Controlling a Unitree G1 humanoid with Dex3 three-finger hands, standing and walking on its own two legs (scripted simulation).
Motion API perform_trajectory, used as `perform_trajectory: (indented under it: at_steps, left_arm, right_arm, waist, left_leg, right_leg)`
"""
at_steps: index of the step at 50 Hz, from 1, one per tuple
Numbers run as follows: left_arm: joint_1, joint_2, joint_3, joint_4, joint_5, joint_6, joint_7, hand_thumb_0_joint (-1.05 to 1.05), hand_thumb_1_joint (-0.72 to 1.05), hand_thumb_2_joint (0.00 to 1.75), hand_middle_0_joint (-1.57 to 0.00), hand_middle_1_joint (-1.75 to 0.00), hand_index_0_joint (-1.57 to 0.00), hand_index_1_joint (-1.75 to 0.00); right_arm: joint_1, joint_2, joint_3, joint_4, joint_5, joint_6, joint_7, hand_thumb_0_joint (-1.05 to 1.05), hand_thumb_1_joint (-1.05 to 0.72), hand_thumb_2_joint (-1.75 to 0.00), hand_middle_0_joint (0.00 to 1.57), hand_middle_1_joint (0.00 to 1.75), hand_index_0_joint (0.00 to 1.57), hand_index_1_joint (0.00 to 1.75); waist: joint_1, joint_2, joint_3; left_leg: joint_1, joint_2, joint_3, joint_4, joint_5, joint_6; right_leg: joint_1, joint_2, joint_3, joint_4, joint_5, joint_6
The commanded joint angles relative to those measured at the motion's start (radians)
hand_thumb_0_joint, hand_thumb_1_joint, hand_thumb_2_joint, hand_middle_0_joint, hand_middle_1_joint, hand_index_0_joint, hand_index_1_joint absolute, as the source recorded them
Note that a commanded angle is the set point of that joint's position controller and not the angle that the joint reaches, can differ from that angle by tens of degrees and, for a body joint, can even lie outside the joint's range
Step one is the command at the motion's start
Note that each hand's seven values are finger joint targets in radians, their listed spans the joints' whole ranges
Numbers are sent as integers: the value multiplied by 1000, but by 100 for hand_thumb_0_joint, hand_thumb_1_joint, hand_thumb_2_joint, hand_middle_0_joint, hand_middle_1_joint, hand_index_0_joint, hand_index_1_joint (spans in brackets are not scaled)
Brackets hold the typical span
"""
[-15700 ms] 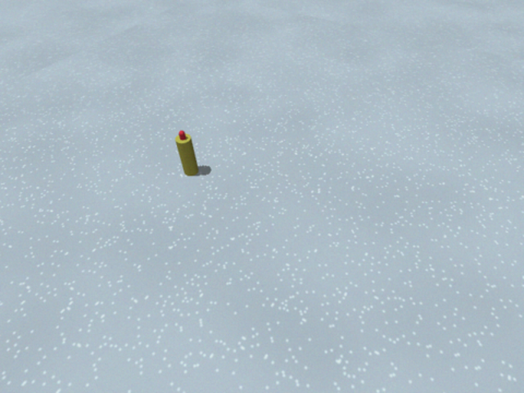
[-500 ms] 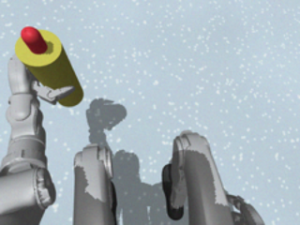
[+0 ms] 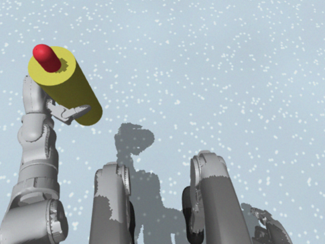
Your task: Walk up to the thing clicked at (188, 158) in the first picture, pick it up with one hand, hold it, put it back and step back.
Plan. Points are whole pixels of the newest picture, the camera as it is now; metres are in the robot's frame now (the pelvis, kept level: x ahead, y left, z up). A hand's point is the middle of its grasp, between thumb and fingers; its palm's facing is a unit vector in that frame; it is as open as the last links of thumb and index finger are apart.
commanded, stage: lift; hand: left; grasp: from the side
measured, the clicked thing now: (71, 90) +0.47 +0.19 +0.00
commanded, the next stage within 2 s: hold in 1.74 s
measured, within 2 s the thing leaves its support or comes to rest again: neither
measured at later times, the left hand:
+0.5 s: hand (26, 67) +0.42 +0.19 +0.16, palm faces +0.05 -1.00 -0.06, open 11.1 cm
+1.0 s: hand out of the picture +0.41 +0.19 +0.27, palm faces +0.07 -1.00 -0.03, open 11.1 cm
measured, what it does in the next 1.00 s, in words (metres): rises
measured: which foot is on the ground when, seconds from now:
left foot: down 0.00-1.00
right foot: down 0.00-1.00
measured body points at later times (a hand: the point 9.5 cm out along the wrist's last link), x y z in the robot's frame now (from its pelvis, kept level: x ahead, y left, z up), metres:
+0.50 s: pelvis +0.02 +0.00 +0.14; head +0.17 +0.02 +0.57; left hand +0.41 +0.24 +0.16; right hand +0.17 -0.26 +0.02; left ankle +0.07 +0.12 -0.39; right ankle +0.10 -0.13 -0.39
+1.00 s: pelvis +0.05 +0.01 +0.25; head +0.15 +0.03 +0.68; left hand +0.40 +0.25 +0.27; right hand +0.18 -0.24 +0.14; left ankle +0.07 +0.12 -0.39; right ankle +0.10 -0.13 -0.39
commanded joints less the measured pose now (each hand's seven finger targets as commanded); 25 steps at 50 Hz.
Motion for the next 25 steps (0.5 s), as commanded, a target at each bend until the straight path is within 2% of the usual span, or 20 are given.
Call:
perform_trajectory:
  at_steps: [1,2,3,4,6,8,9,10,12,13,15,16,17,18,19,20,21,23,24,25]
  left_arm:
    - [-381,256,43,-406,-62,-87,-3,0,-4,133,-140,-157,-142,-157]
    - [-367,256,56,-420,-66,-79,2,0,-3,133,-139,-156,-141,-156]
    - [-322,232,34,-439,-67,-64,4,0,-5,130,-138,-154,-140,-154]
    - [-279,176,4,-433,-79,-48,6,0,-5,130,-137,-154,-140,-154]
    - [-298,196,22,-532,-85,-35,25,0,-1,130,-135,-152,-138,-152]
    - [-241,173,6,-541,-86,-14,35,0,1,129,-134,-151,-137,-150]
    - [-274,169,-19,-622,-85,-13,41,0,1,129,-134,-151,-136,-150]
    - [-238,161,-3,-593,-91,-3,51,0,0,129,-134,-151,-136,-150]
    - [-211,165,-15,-622,-87,9,61,0,-2,129,-133,-151,-136,-150]
    - [-209,175,-8,-666,-90,10,67,0,-4,128,-131,-148,-133,-148]
    - [-155,127,-46,-725,-100,28,74,0,-2,128,-131,-148,-133,-148]
    - [-105,132,-38,-725,-102,40,82,0,-2,128,-132,-149,-134,-149]
    - [-76,115,-55,-749,-104,51,86,0,-2,130,-133,-151,-135,-150]
    - [-36,122,-40,-740,-103,61,94,0,0,130,-133,-150,-135,-150]
    - [-47,133,-45,-756,-97,68,99,0,-2,130,-132,-150,-134,-149]
    - [-4,108,-62,-757,-98,79,106,0,-1,131,-131,-150,-134,-150]
    - [0,108,-68,-789,-98,83,110,0,-2,130,-132,-151,-135,-150]
    - [45,94,-67,-772,-102,98,121,0,-4,131,-132,-151,-135,-151]
    - [55,71,-84,-775,-110,104,123,0,-5,131,-131,-151,-134,-150]
    - [21,76,-85,-796,-113,104,129,0,-4,131,-131,-151,-134,-151]
  right_arm:
    - [138,-183,-86,-73,15,-29,-27,0,-94,-91,20,30,20,30]
    - [138,-181,-88,-75,20,-31,-30,0,-94,-91,20,30,20,30]
    - [131,-173,-88,-85,23,-34,-33,0,-94,-91,20,30,20,30]
    - [131,-180,-92,-89,30,-35,-34,0,-94,-91,20,30,20,30]
    - [130,-173,-91,-88,36,-40,-39,0,-93,-90,20,30,20,30]
    - [123,-171,-93,-94,42,-42,-42,0,-93,-90,20,30,20,30]
    - [118,-160,-89,-99,42,-46,-42,0,-93,-90,20,30,20,30]
    - [113,-158,-93,-97,47,-49,-47,0,-92,-90,20,30,20,30]
    - [109,-155,-98,-91,51,-52,-55,0,-92,-90,20,30,20,30]
    - [109,-153,-98,-93,51,-55,-57,0,-92,-90,20,30,20,30]
    - [92,-141,-97,-116,57,-62,-60,0,-92,-90,20,30,20,30]
    - [95,-141,-98,-116,61,-64,-63,0,-92,-90,20,30,20,30]
    - [89,-143,-99,-124,63,-67,-66,0,-92,-90,20,30,20,30]
    - [83,-141,-99,-125,66,-69,-69,0,-92,-90,20,30,20,30]
    - [96,-138,-100,-104,68,-68,-73,0,-92,-90,20,30,20,30]
    - [82,-133,-100,-122,70,-71,-76,0,-92,-90,20,30,20,30]
    - [75,-128,-97,-126,70,-75,-78,0,-92,-90,20,30,20,30]
    - [76,-122,-96,-120,75,-80,-82,0,-92,-90,20,30,20,30]
    - [78,-111,-91,-113,76,-84,-84,0,-91,-90,20,30,20,30]
    - [66,-114,-91,-119,78,-88,-87,0,-91,-90,20,30,20,30]
  waist:
    - [16,118,-735]
    - [23,120,-749]
    - [30,126,-748]
    - [20,119,-722]
    - [44,163,-742]
    - [45,168,-723]
    - [39,176,-712]
    - [41,151,-685]
    - [40,132,-652]
    - [47,144,-669]
    - [55,123,-699]
    - [57,119,-692]
    - [59,123,-690]
    - [63,97,-684]
    - [62,101,-650]
    - [62,81,-641]
    - [59,77,-636]
    - [57,49,-594]
    - [57,35,-564]
    - [55,39,-535]
  left_leg:
    - [454,-24,41,-341,160,37]
    - [497,-23,35,-358,184,34]
    - [515,-23,36,-374,193,34]
    - [552,-21,19,-400,201,30]
    - [637,-14,1,-439,239,20]
    - [703,-9,-16,-472,260,16]
    - [697,-9,-13,-488,231,18]
    - [703,-7,-17,-506,215,20]
    - [707,-7,-10,-537,162,24]
    - [739,-5,-11,-551,179,23]
    - [785,-7,-5,-580,210,24]
    - [817,-5,-10,-605,227,22]
    - [841,-6,-9,-623,248,20]
    - [858,-4,-11,-640,268,20]
    - [866,-4,-9,-662,248,21]
    - [885,-2,-6,-676,268,22]
    - [886,-4,-1,-690,264,24]
    - [902,-4,-2,-725,267,26]
    - [908,-6,7,-739,261,28]
    - [920,-4,4,-766,225,27]
  right_leg:
    - [530,44,2,-306,149,-48]
    - [538,43,1,-311,169,-50]
    - [553,44,1,-328,177,-50]
    - [538,40,-6,-335,183,-53]
    - [538,39,-10,-346,210,-57]
    - [534,40,-13,-368,220,-59]
    - [557,41,-9,-389,204,-57]
    - [571,40,-7,-412,197,-53]
    - [612,42,1,-462,163,-49]
    - [634,43,3,-472,178,-48]
    - [707,45,3,-516,203,-46]
    - [733,44,2,-536,216,-44]
    - [761,46,1,-556,234,-44]
    - [797,47,-1,-578,250,-42]
    - [803,49,4,-605,239,-41]
    - [840,51,3,-630,257,-39]
    - [881,53,5,-654,261,-37]
    - [929,55,4,-696,274,-32]
    - [953,59,7,-727,273,-30]
    - [962,60,10,-750,240,-30]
